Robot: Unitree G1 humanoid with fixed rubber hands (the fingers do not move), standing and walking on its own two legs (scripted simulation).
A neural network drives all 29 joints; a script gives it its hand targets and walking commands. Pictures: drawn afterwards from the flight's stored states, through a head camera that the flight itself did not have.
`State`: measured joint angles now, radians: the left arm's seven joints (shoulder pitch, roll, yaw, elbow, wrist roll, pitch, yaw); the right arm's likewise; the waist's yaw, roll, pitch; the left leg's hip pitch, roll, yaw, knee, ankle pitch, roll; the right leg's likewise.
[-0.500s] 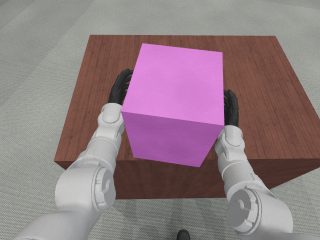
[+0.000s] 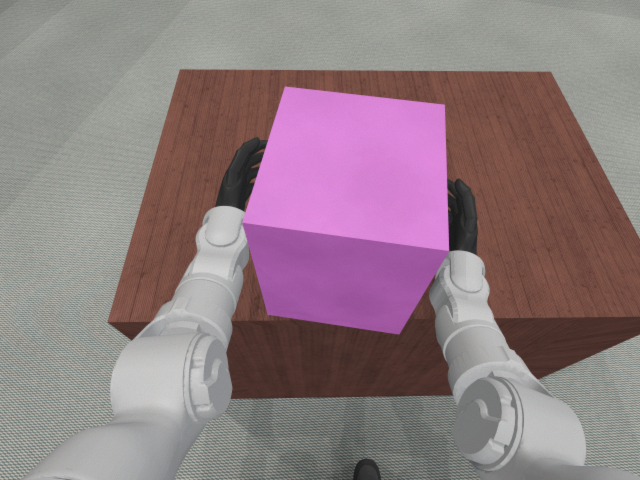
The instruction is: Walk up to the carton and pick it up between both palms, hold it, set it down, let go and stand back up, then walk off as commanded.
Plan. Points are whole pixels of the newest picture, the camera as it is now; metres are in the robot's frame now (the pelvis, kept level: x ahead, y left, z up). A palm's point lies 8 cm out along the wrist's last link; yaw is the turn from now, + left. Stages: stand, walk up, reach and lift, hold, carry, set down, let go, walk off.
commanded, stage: reach and lift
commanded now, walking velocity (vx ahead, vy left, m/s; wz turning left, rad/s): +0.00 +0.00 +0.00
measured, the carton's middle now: (346, 220) +0.44 -0.01 +0.02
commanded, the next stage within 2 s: none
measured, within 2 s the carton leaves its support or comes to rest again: leaves its support in 0.38 s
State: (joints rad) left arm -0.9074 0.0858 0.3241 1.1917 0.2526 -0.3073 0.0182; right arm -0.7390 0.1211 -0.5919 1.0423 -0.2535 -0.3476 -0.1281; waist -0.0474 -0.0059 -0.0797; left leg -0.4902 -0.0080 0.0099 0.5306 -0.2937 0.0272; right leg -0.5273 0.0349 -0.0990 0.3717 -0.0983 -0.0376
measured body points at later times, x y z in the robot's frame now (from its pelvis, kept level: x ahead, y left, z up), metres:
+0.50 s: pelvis +0.00 +0.00 +0.00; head +0.08 +0.02 +0.44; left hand +0.46 +0.13 +0.07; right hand +0.41 -0.16 +0.04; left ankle -0.03 +0.08 -0.73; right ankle +0.04 -0.10 -0.73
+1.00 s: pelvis -0.01 -0.01 +0.00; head +0.05 +0.01 +0.45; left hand +0.44 +0.13 +0.08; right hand +0.39 -0.16 +0.06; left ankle -0.03 +0.08 -0.73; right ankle +0.04 -0.10 -0.74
